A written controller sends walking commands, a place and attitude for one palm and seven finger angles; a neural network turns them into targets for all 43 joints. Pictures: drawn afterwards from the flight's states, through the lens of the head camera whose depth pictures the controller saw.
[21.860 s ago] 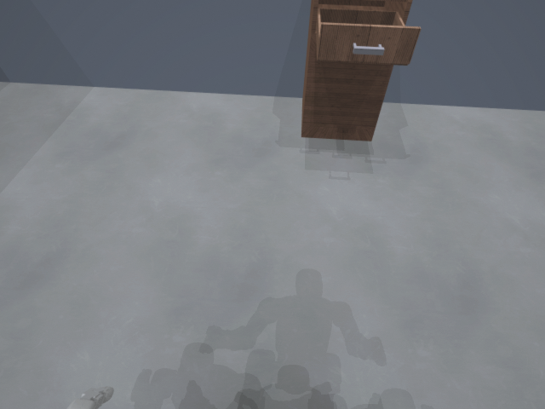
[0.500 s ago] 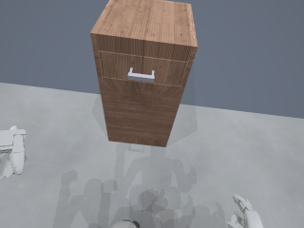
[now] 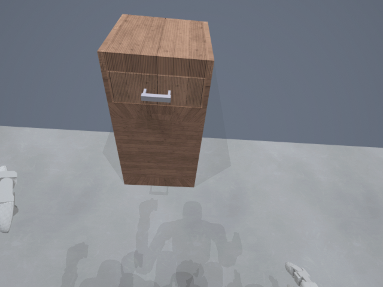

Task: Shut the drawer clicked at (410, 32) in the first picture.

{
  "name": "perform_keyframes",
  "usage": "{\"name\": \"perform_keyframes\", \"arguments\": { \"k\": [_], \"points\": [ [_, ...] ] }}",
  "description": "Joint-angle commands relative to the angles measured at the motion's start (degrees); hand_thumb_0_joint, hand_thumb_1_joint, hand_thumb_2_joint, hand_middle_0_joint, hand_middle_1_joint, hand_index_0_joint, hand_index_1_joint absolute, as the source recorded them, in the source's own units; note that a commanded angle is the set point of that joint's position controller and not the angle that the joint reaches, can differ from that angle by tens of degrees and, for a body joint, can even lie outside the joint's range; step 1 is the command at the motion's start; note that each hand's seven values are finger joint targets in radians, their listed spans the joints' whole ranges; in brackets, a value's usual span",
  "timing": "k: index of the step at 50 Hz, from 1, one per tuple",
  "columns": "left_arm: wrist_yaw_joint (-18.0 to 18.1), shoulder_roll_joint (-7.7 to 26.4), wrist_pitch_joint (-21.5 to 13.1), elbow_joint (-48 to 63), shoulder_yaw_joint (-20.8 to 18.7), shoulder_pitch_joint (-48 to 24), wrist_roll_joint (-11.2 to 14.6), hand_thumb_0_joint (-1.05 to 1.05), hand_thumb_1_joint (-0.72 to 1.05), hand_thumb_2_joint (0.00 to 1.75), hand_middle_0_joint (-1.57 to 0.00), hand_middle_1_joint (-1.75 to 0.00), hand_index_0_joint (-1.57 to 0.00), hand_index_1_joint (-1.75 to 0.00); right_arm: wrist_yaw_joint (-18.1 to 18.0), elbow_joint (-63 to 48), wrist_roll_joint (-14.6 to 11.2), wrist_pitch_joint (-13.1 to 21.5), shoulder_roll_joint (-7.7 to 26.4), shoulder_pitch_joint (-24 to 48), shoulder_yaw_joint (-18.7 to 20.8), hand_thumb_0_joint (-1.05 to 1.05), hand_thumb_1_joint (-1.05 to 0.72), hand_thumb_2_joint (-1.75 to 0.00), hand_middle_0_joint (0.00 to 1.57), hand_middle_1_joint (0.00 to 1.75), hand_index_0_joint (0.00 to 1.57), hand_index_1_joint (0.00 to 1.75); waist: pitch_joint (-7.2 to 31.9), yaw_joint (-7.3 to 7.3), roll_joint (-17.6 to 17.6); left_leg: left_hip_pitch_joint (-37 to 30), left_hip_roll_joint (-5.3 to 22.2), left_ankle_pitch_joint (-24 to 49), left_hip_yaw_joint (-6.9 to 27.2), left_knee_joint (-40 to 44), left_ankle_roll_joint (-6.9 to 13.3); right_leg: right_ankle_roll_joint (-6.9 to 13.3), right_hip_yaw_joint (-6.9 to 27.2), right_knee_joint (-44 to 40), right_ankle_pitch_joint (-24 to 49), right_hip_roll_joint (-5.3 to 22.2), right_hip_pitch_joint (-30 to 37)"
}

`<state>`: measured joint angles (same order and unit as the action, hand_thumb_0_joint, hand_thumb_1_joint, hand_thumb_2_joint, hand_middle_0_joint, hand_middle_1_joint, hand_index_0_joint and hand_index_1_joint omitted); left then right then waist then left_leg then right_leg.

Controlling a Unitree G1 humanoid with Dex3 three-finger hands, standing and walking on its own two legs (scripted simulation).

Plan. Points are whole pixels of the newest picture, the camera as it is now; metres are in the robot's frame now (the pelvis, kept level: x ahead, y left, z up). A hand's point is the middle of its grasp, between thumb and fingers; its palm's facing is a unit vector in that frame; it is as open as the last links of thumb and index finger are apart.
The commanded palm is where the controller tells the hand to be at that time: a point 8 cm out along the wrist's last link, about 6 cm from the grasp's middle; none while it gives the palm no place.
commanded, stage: stop stepping back and stand still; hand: left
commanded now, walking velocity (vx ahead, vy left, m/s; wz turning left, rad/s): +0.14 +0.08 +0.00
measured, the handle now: (156, 94) +0.83 +0.20 -0.06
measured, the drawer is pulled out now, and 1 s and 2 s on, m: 0.00 0.00 0.00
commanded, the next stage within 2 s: let the arm hang, fingers relaxed in 0.60 s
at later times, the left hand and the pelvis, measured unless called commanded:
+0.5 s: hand out of the picture +0.13 +0.27 +0.19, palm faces +0.35 -0.74 -0.57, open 3.3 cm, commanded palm +0.07 +0.30 +0.20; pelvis -0.05 +0.02 +0.01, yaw +1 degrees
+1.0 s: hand out of the picture +0.01 +0.24 -0.15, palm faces +0.01 -0.98 -0.20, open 3.1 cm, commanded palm none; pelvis -0.07 +0.04 +0.01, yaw +5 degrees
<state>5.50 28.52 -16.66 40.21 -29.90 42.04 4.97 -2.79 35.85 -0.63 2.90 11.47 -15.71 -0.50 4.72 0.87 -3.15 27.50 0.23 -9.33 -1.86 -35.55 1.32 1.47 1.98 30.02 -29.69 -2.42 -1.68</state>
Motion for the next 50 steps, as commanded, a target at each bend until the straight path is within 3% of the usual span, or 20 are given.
{"name": "perform_keyframes", "arguments": {
  "k": [1,5,6,8,10,11,12,14,17,20,23,24,26,27,30,34,35,37,42,50],
  "points": [
    [2.9,1.7,1.7,-6.2,2.9,-14.8,-1.1,0.0,0.9,0.9,-1.4,-1.6,-1.4,-1.6,-2.7,-7.9,-0.6,5.5,9.1,7.5,2.7,0.0,-0.9,-0.9,0.2,0.3,0.2,0.3,-9.4,-1.56,4.2,-10.7,7.1,-6.9,14.1,12.2,4.3,-5.7,-1.5,-4.3,12.6,3.3,-19.0],
    [2.5,3.8,0.2,1.4,4.8,-16.5,-2.2,0.0,0.9,0.9,-1.4,-1.6,-1.4,-1.6,-2.1,-8.5,-0.1,5.1,7.9,8.9,3.5,0.0,-0.9,-0.9,0.2,0.3,0.2,0.3,-11.1,-1.57,-13.1,-7.0,-0.7,-4.6,2.2,-10.2,-0.7,2.9,9.2,-20.5,-1.7,14.7,-20.7],
    [2.7,4.2,-0.4,4.4,5.1,-17.2,-2.5,0.0,0.9,0.9,-1.4,-1.6,-1.4,-1.6,-1.8,-8.4,-0.4,5.8,8.6,9.7,4.0,0.0,-0.9,-0.9,0.2,0.3,0.2,0.3,-12.9,-1.4,-13.2,-4.2,0.0,-5.1,2.2,-16.9,-0.8,6.1,11.3,-21.1,2.8,17.9,-20.9],
    [3.1,6.3,-1.6,10.2,2.7,-16.7,-3.1,0.0,0.9,0.9,-1.4,-1.6,-1.4,-1.6,-1.4,-8.7,-0.5,7.2,8.0,9.2,3.4,0.0,-0.9,-0.9,0.2,0.3,0.2,0.3,-11.2,-1.31,-3.8,0.4,2.3,-7.3,2.3,-13.6,0.0,8.0,8.6,-14.6,21.0,18.6,-12.5],
    [3.3,6.9,-2.4,12.2,1.0,-13.3,-3.0,0.0,0.9,0.9,-1.4,-1.6,-1.4,-1.6,-1.6,-8.6,-0.5,8.3,7.1,6.4,2.4,0.0,-0.9,-0.9,0.2,0.3,0.2,0.3,-7.8,-2.56,9.7,-9.8,0.7,2.5,0.9,5.2,1.1,4.0,0.0,-0.2,31.8,12.9,-10.5],
    [3.5,6.5,-2.7,12.2,0.0,-11.1,-2.9,0.0,0.9,0.9,-1.4,-1.6,-1.4,-1.6,-1.9,-8.7,-0.3,9.1,8.3,5.5,2.8,0.0,-0.9,-0.9,0.2,0.3,0.2,0.3,-2.8,-2.09,19.8,-19.7,1.4,16.5,5.8,11.6,2.7,0.1,-4.5,11.5,30.6,5.9,-12.9],
    [3.5,6.8,-3.1,11.8,-0.4,-9.9,-2.8,0.0,0.9,0.9,-1.4,-1.6,-1.4,-1.6,-1.6,-8.6,0.3,10.2,9.2,5.2,3.6,0.0,-0.9,-0.9,0.2,0.3,0.2,0.3,1.2,-1.42,26.8,-29.0,9.2,29.5,16.5,11.6,5.9,-1.6,-5.5,21.3,11.0,1.2,-20.7],
    [3.9,8.4,-3.1,10.8,-2.9,-10.8,-2.9,0.0,0.9,0.9,-1.4,-1.6,-1.4,-1.6,-0.5,-7.8,1.5,11.0,6.6,3.6,3.0,0.0,-0.9,-0.9,0.2,0.3,0.2,0.3,4.3,-1.51,21.4,-28.4,14.9,28.5,26.4,14.7,9.7,-1.5,0.9,30.5,-3.7,0.9,-24.1],
    [3.6,5.5,-1.1,4.3,-3.9,-4.5,-1.0,0.0,0.9,0.9,-1.4,-1.6,-1.4,-1.6,0.0,-7.6,0.5,10.2,7.2,4.9,4.2,0.0,-0.9,-0.9,0.2,0.3,0.2,0.3,3.8,-0.86,9.5,-15.7,12.8,7.1,16.6,17.4,7.3,-2.2,-0.6,20.7,-0.7,2.4,-15.3],
    [3.4,2.6,0.4,0.5,-2.1,2.1,-0.8,0.0,0.9,0.9,-1.4,-1.6,-1.4,-1.6,-0.2,-9.3,0.1,8.0,6.5,6.6,3.1,0.0,-0.9,-0.9,0.2,0.3,0.2,0.3,-0.1,-1.23,12.3,0.2,9.5,-18.5,10.1,23.6,4.0,-2.0,-6.5,9.9,5.1,1.1,-3.3],
    [3.2,2.1,0.9,-0.2,0.0,1.0,-1.8,0.0,0.9,0.9,-1.4,-1.6,-1.4,-1.6,-0.8,-10.2,0.1,6.7,6.7,8.2,2.7,0.0,-0.9,-0.9,0.2,0.3,0.2,0.3,-3.2,-1.41,9.8,8.2,6.6,-25.6,6.9,20.0,1.6,-1.1,-6.1,-0.4,6.8,2.0,3.2],
    [3.1,2.5,1.2,-0.8,0.3,-0.1,-2.2,0.0,0.9,0.9,-1.4,-1.6,-1.4,-1.6,-0.9,-10.1,0.4,6.1,6.4,8.5,2.7,0.0,-0.9,-0.9,0.2,0.3,0.2,0.3,-4.7,-1.55,3.0,6.9,4.1,-23.0,5.4,13.0,0.3,0.3,-0.5,-7.6,2.9,5.1,-1.0],
    [3.3,3.4,1.9,0.5,1.4,-6.1,-2.2,0.0,0.9,0.9,-1.4,-1.6,-1.4,-1.6,-1.1,-8.9,1.0,5.0,6.4,8.5,3.1,0.0,-0.9,-0.9,0.2,0.3,0.2,0.3,-7.7,-1.79,-11.5,-1.3,-0.1,-13.7,3.0,-11.9,-1.9,7.0,21.8,-24.2,-12.9,21.0,-21.2],
    [3.6,3.7,2.3,2.8,2.1,-11.1,-2.6,0.0,0.9,0.9,-1.4,-1.6,-1.4,-1.6,-1.1,-8.2,0.8,5.1,6.8,9.0,3.3,0.0,-0.9,-0.9,0.2,0.3,0.2,0.3,-8.1,-1.41,-12.1,-1.6,0.1,-14.2,3.8,-17.4,-1.7,7.6,22.9,-24.3,-12.8,21.5,-23.6],
    [4.0,1.7,2.1,1.8,4.6,-14.0,-3.8,0.0,0.9,0.9,-1.4,-1.6,-1.4,-1.6,-2.0,-7.4,0.9,6.1,5.9,8.3,2.2,0.0,-0.9,-0.9,0.2,0.3,0.2,0.3,-6.0,-2.01,-5.8,-4.6,2.0,-10.8,2.0,-9.0,-0.7,5.8,10.3,-15.7,3.5,16.4,-16.4],
    [4.9,1.7,0.9,5.3,5.1,-16.7,-4.0,0.0,0.9,0.9,-1.4,-1.6,-1.4,-1.6,-3.3,-6.7,0.9,8.1,6.0,8.5,2.1,0.0,-0.9,-0.9,0.2,0.3,0.2,0.3,-3.6,-1.15,6.6,-16.9,1.8,-2.6,2.3,10.5,0.7,1.4,2.9,-7.4,14.5,10.1,-14.0],
    [-4.2,-5.7,10.5,-46.1,24.1,-16.1,-8.3,0.0,0.9,0.9,-1.4,-1.6,-1.4,-1.6,3.4,6.8,2.0,8.0,18.5,7.6,6.4,0.0,-0.9,-0.9,0.2,0.3,0.2,0.3,-4.1,-3.19,9.5,-14.8,6.2,20.0,9.5,-0.9,2.8,0.3,-2.4,8.0,35.4,12.2,-22.3],
    [-5.1,-7.1,15.6,-45.9,24.4,-13.9,-7.8,0.0,0.9,0.9,-1.32,-1.51,-1.32,-1.51,2.8,1.7,1.2,3.5,16.5,7.3,6.7,0.0,-0.9,-0.9,0.2,0.3,0.2,0.3,0.3,-0.65,6.5,-13.3,9.3,29.8,9.0,0.9,3.7,-1.4,-1.8,5.9,28.1,8.0,-15.4],
    [-5.5,-2.7,15.3,-61.3,24.1,-24.8,-7.2,0.0,0.9,0.9,-1.12,-1.3,-1.12,-1.3,2.7,3.7,1.8,0.8,16.0,8.2,4.9,0.0,-0.9,-0.9,0.2,0.3,0.2,0.3,2.1,0.05,-6.5,-7.0,6.6,20.4,10.1,4.9,3.0,0.3,-2.6,3.0,32.3,8.3,-6.0],
    [-5.2,-4.9,17.0,-84.6,27.3,-27.7,-6.1,0.0,0.9,0.9,-0.8,-0.95,-0.8,-0.95,2.3,11.2,2.0,-2.2,11.4,9.2,2.4,0.0,-0.9,-0.9,0.2,0.3,0.2,0.3,-0.7,-0.12,13.4,-8.3,5.0,-3.0,9.4,14.1,1.4,-0.1,-1.4,-5.6,13.3,8.1,-5.5]
  ]
}}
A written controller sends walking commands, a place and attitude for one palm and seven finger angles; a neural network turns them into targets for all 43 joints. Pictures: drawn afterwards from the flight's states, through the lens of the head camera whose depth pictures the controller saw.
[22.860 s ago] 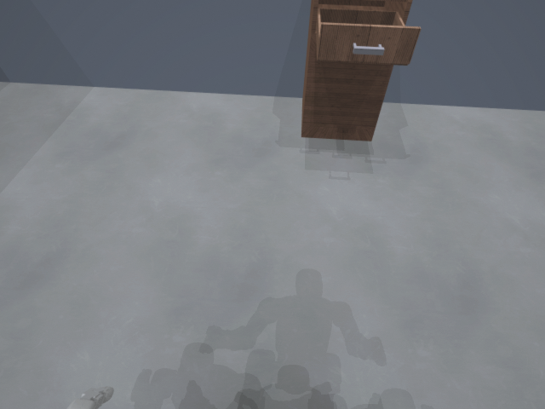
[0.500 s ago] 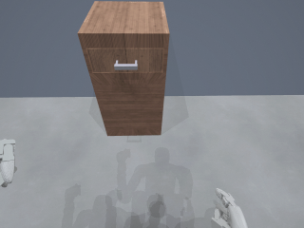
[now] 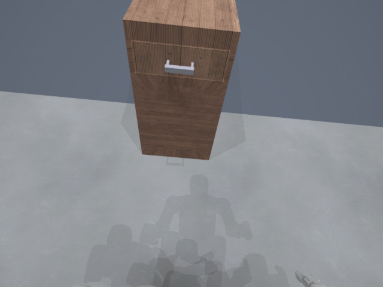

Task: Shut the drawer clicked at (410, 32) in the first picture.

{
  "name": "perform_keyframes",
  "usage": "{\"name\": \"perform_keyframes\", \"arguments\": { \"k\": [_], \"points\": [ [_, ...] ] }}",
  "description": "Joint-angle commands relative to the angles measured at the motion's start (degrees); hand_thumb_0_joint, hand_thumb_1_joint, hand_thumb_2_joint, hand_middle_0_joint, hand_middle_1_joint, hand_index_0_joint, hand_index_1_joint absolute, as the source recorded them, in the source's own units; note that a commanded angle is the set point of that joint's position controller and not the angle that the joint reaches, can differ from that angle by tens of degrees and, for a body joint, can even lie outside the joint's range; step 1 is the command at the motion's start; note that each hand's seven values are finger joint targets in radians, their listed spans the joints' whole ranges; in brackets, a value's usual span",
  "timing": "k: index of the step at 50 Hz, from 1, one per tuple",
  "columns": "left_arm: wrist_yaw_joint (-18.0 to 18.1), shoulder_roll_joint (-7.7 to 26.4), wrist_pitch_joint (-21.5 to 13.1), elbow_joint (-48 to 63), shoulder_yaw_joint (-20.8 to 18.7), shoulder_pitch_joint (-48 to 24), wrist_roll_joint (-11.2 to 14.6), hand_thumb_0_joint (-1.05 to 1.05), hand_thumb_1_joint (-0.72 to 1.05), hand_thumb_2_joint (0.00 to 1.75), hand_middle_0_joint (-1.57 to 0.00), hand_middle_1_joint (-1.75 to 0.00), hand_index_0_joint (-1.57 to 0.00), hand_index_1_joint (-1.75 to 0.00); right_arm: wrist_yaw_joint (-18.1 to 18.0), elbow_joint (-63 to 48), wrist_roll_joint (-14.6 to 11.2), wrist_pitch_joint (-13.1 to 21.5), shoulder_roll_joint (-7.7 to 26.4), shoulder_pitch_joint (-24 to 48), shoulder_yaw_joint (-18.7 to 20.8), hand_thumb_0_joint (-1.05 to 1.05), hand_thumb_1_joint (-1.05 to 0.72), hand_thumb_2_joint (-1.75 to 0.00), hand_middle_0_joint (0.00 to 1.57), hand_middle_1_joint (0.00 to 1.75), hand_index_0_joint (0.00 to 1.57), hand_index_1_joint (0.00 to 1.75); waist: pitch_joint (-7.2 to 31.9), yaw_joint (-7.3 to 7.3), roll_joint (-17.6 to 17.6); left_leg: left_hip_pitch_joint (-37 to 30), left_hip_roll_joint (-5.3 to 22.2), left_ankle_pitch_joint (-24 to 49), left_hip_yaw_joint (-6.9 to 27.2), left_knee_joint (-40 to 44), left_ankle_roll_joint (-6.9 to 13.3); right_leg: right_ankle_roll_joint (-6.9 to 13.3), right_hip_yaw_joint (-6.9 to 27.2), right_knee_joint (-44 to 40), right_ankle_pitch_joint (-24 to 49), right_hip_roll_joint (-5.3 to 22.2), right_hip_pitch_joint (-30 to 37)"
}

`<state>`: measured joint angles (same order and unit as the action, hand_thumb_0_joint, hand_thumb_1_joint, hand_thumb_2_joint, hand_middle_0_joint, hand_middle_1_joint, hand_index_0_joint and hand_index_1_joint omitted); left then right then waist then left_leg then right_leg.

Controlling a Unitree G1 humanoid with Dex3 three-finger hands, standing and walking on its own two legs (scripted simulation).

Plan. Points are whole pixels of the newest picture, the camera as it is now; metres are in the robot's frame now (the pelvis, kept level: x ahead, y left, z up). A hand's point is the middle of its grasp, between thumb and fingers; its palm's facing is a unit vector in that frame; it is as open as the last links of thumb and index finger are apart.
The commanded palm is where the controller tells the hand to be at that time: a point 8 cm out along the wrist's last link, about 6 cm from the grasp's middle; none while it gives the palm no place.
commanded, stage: let the arm hang, fingers relaxed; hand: left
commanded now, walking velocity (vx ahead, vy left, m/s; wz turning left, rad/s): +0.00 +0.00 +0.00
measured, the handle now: (179, 66) +0.91 +0.08 -0.07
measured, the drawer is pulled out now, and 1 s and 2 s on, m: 0.00 0.00 0.00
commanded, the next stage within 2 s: look to check the result in 0.80 s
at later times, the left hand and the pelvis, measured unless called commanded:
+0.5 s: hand out of the picture +0.00 +0.22 -0.16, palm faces +0.00 -0.96 -0.29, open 7.0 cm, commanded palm none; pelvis +0.00 +0.00 +0.01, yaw +0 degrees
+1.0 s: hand out of the picture +0.06 +0.17 -0.16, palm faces -0.01 -0.98 -0.21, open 7.3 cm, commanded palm none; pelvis +0.02 -0.02 +0.01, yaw -1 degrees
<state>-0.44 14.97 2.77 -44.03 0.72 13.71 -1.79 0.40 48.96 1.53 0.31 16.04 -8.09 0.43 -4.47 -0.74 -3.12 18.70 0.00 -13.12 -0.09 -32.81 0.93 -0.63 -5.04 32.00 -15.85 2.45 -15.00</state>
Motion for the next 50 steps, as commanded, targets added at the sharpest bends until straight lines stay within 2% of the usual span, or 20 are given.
{"name": "perform_keyframes", "arguments": {
  "k": [1,2,6,7,10,15,17,20,26,34,37,39,46,50],
  "points": [
    [0.7,8.4,-2.4,-2.3,-3.1,0.4,0.7,0.0,0.9,0.9,-0.76,-0.91,-0.76,-0.91,-1.0,-0.9,-0.2,0.1,6.7,1.2,1.4,0.0,-0.9,-0.9,0.2,0.3,0.2,0.3,7.0,1.26,13.8,0.9,5.0,-2.5,7.4,12.1,1.5,2.1,5.5,-8.6,-1.9,3.3,6.9],
    [0.7,9.1,-2.6,-3.7,-3.2,0.6,0.6,0.0,0.9,0.9,-0.72,-0.86,-0.72,-0.86,-1.0,-0.3,-0.4,0.0,7.2,0.5,1.7,0.0,-0.9,-0.9,0.2,0.3,0.2,0.3,6.4,1.28,12.1,0.4,5.0,-3.4,7.6,12.2,1.4,2.3,5.6,-9.7,-2.4,3.3,6.3],
    [0.8,7.4,-2.7,-9.7,-3.4,0.9,0.6,0.0,0.9,0.9,-0.56,-0.69,-0.56,-0.69,-1.4,3.4,-0.2,-0.7,6.1,-2.2,2.3,0.0,-0.9,-0.9,0.2,0.3,0.2,0.3,3.2,0.6,11.4,0.2,4.8,-12.0,7.9,14.3,1.4,2.9,5.5,-12.5,-6.5,3.3,3.1],
    [0.8,8.0,-2.8,-10.7,-3.3,1.1,0.6,0.0,0.9,0.9,-0.52,-0.65,-0.52,-0.65,-1.4,3.9,-0.3,-0.8,6.9,-2.8,2.5,0.0,-0.9,-0.9,0.2,0.3,0.2,0.3,2.6,0.62,9.6,-0.3,5.0,-11.9,8.2,14.2,1.5,2.9,5.4,-12.8,-6.8,3.2,2.5],
    [0.9,7.1,-2.9,-13.7,-3.2,1.4,0.6,0.0,0.9,0.9,-0.4,-0.52,-0.4,-0.52,-1.6,6.4,-0.3,-0.7,6.3,-4.8,2.8,0.0,-0.9,-0.9,0.2,0.3,0.2,0.3,2.3,0.42,5.9,-1.1,5.7,-12.5,8.9,15.5,1.8,2.8,5.1,-13.1,-6.9,3.1,2.1],
    [1.1,6.8,-3.2,-17.0,-3.0,2.1,0.8,0.0,0.9,0.9,-0.2,-0.3,-0.2,-0.3,-1.8,9.4,-0.5,-0.3,5.7,-6.5,2.8,0.0,-0.9,-0.9,0.2,0.3,0.2,0.3,2.0,0.48,2.9,-2.9,6.0,-9.4,8.4,15.9,2.0,2.8,5.1,-13.2,-5.6,3.4,1.7],
    [1.3,7.0,-3.3,-17.7,-3.1,2.3,0.7,0.0,0.9,0.9,-0.2,-0.3,-0.2,-0.3,-1.7,10.3,-0.6,-0.1,5.8,-6.7,2.8,0.0,-0.9,-0.9,0.2,0.3,0.2,0.3,1.7,0.73,3.1,-3.0,6.0,-8.3,8.3,16.1,2.0,2.8,5.0,-12.9,-4.8,3.4,2.0],
    [1.4,6.5,-3.3,-18.6,-3.0,1.7,0.8,0.0,0.9,0.9,-0.2,-0.3,-0.2,-0.3,-1.8,11.6,-0.5,-0.1,4.4,-7.2,2.6,0.0,-0.9,-0.9,0.2,0.3,0.2,0.3,0.4,0.63,1.2,-3.0,5.7,-6.6,7.3,15.8,1.9,2.8,5.5,-13.7,-5.5,3.8,1.5],
    [1.6,6.5,-3.4,-19.1,-3.0,0.7,0.9,0.0,0.9,0.9,-0.2,-0.3,-0.2,-0.3,-1.6,13.5,-0.3,-0.1,2.9,-7.7,2.2,0.0,-0.9,-0.9,0.2,0.3,0.2,0.3,-0.3,0.54,1.7,-3.9,5.1,-3.2,5.3,14.7,1.4,2.8,6.1,-14.6,-5.9,4.5,0.8],
    [1.7,5.7,-3.7,-19.1,-3.2,-0.7,1.1,0.0,0.9,0.9,-0.2,-0.3,-0.2,-0.3,-1.9,14.5,-0.3,0.5,2.0,-7.3,1.8,0.0,-0.9,-0.9,0.2,0.3,0.2,0.3,1.5,0.83,5.6,-4.6,5.5,3.7,4.8,14.1,0.8,2.8,6.1,-13.8,0.3,4.5,4.0],
    [1.7,5.7,-4.0,-19.1,-3.2,-0.8,1.2,0.0,0.9,0.9,-0.2,-0.3,-0.2,-0.3,-2.0,14.5,-0.5,0.6,2.3,-7.1,1.9,0.0,-0.9,-0.9,0.2,0.3,0.2,0.3,2.7,0.89,4.2,-6.1,5.8,7.5,4.5,13.4,0.7,2.8,5.9,-13.8,3.9,4.5,5.2],
    [1.8,4.8,-4.0,-19.2,-3.2,-1.2,1.3,0.0,0.9,0.9,-0.2,-0.3,-0.2,-0.3,-2.2,14.9,-0.4,0.7,1.7,-7.4,1.7,0.0,-0.9,-0.9,0.2,0.3,0.2,0.3,3.0,0.68,4.5,-6.5,5.9,8.6,4.3,13.3,0.6,2.8,5.8,-13.8,5.4,4.6,5.8],
    [1.9,4.1,-3.9,-19.5,-3.2,-1.4,1.3,0.0,0.9,0.9,-0.2,-0.3,-0.2,-0.3,-2.4,15.3,-0.5,0.6,1.4,-7.2,1.7,0.0,-0.9,-0.9,0.2,0.3,0.2,0.3,3.0,0.56,4.6,-7.6,6.0,9.5,3.9,13.3,0.4,2.7,5.6,-14.2,6.6,4.4,6.5],
    [1.9,3.8,-4.0,-19.7,-3.1,-1.1,1.3,0.0,0.9,0.9,-0.2,-0.3,-0.2,-0.3,-2.5,15.4,-0.5,0.5,1.3,-7.2,1.7,0.0,-0.9,-0.9,0.2,0.3,0.2,0.3,2.9,0.42,2.9,-8.4,6.0,9.8,3.6,13.0,0.3,2.7,5.4,-14.6,7.5,4.5,6.3]
  ]
}}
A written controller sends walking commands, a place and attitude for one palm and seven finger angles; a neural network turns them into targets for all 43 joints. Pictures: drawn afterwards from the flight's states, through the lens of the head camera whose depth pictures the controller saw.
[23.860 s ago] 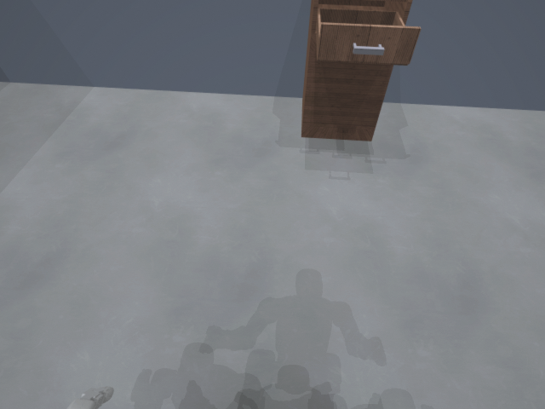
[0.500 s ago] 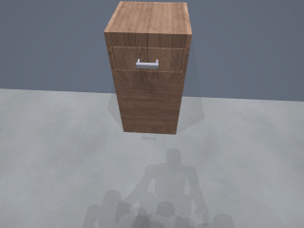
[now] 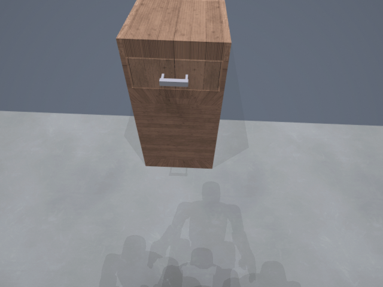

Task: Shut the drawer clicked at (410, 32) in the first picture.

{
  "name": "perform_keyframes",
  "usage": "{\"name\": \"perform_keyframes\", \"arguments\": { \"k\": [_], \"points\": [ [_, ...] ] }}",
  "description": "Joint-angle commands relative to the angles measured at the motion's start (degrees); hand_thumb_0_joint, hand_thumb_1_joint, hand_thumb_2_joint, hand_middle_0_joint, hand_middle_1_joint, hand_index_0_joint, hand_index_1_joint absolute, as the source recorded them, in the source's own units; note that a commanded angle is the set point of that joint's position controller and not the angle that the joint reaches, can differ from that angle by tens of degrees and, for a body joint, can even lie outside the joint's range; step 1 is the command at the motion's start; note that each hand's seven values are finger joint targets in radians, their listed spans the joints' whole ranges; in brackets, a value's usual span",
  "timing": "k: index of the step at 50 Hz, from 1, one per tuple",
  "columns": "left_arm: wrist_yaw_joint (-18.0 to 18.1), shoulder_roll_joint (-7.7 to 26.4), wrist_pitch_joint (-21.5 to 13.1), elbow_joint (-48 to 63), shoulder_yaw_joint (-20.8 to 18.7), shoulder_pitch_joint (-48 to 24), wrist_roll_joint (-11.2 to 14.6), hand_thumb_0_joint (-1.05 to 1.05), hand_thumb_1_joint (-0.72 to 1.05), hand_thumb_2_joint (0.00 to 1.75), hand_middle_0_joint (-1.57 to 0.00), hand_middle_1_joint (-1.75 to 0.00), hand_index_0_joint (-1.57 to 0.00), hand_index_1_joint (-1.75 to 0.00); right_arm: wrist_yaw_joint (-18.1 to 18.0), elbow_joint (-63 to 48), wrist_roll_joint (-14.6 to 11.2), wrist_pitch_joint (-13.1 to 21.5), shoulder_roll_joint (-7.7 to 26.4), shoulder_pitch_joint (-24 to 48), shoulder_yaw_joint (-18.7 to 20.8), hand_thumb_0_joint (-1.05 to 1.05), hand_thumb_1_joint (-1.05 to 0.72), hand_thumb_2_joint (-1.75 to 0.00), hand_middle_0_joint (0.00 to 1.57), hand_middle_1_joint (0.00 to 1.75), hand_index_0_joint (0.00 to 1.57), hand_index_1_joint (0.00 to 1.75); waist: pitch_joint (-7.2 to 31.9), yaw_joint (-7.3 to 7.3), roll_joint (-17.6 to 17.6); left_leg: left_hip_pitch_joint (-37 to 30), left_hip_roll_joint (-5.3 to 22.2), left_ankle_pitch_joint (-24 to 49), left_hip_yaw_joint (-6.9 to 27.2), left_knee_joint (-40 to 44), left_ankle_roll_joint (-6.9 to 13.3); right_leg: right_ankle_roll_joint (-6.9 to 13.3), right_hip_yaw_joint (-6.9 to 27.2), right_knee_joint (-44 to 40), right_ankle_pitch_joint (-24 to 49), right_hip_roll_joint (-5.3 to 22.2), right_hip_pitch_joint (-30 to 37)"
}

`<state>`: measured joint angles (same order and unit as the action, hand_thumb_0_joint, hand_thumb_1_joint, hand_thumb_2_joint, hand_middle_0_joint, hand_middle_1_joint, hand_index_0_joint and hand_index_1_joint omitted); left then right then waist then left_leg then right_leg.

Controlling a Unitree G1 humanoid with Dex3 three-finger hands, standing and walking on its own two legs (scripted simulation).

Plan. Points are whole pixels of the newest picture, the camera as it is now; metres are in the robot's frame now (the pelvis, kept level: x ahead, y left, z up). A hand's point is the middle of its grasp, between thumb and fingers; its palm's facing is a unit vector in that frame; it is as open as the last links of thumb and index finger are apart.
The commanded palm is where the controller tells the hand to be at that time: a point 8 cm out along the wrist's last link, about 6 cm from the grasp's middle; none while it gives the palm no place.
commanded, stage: look to check the result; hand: left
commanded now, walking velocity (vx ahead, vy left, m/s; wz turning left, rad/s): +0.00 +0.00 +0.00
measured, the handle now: (174, 79) +0.88 +0.12 -0.09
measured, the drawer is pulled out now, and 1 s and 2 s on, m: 0.00 0.00 0.00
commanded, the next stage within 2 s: stand and wait in 0.36 s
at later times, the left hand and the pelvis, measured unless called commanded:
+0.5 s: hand out of the picture +0.03 +0.19 -0.17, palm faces +0.01 -0.97 -0.23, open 7.3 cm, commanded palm none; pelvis +0.01 -0.01 +0.00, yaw +0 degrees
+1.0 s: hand out of the picture +0.07 +0.20 -0.17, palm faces +0.00 -0.96 -0.27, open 7.3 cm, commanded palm none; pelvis +0.02 -0.01 +0.00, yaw +0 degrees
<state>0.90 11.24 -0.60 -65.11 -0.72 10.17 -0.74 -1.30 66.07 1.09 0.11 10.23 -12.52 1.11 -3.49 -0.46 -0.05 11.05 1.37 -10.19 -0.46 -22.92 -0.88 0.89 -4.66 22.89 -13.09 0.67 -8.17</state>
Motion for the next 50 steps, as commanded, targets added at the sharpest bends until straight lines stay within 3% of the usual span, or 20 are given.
{"name": "perform_keyframes", "arguments": {
  "k": [1,10,17,26,50],
  "points": [
    [0.6,7.3,-0.6,1.4,-1.6,2.5,0.3,0.0,0.9,0.9,-0.2,-0.3,-0.2,-0.3,-0.8,-1.7,-0.1,0.6,7.1,-2.6,1.1,0.0,-0.9,-0.9,0.2,0.3,0.2,0.3,1.6,0.09,-0.4,-1.0,4.6,6.5,3.9,3.1,2.1,1.2,5.3,-5.7,4.4,6.2,-0.8],
    [0.7,7.9,-1.0,1.1,-1.6,3.4,0.3,0.0,0.9,0.9,-0.2,-0.3,-0.2,-0.3,-0.9,-1.7,-0.1,0.6,7.7,-1.7,1.2,0.0,-0.9,-0.9,0.2,0.3,0.2,0.3,2.2,0.0,0.3,-2.9,4.8,8.5,3.5,2.8,2.1,1.2,5.4,-5.7,8.9,6.3,-0.4],
    [0.6,8.9,-1.0,1.1,-1.8,3.5,0.2,0.0,0.9,0.9,-0.2,-0.3,-0.2,-0.3,-0.9,-1.9,-0.2,0.6,8.9,-0.9,1.3,0.0,-0.9,-0.9,0.2,0.3,0.2,0.3,1.5,0.09,-0.5,-3.0,5.0,7.2,3.5,3.3,2.1,1.2,5.6,-6.5,6.5,6.0,-0.8],
    [0.4,9.5,-1.0,1.2,-1.9,2.3,0.3,0.0,0.9,0.9,-0.2,-0.3,-0.2,-0.3,-0.9,-1.8,-0.1,0.9,9.7,-0.3,1.1,0.0,-0.9,-0.9,0.2,0.3,0.2,0.3,1.5,0.22,1.4,-2.6,5.1,7.6,3.7,4.1,2.1,1.4,5.7,-6.6,7.0,6.2,0.6],
    [0.3,11.7,-1.3,2.2,-2.2,0.1,0.3,0.0,0.9,0.9,-0.2,-0.3,-0.2,-0.3,-0.8,-2.2,-0.1,1.1,11.8,1.0,1.3,0.0,-0.9,-0.9,0.2,0.3,0.2,0.3,2.7,0.16,-0.6,-4.0,5.4,9.9,3.7,4.7,2.0,1.3,5.6,-6.8,11.0,6.5,2.1]
  ]
}}
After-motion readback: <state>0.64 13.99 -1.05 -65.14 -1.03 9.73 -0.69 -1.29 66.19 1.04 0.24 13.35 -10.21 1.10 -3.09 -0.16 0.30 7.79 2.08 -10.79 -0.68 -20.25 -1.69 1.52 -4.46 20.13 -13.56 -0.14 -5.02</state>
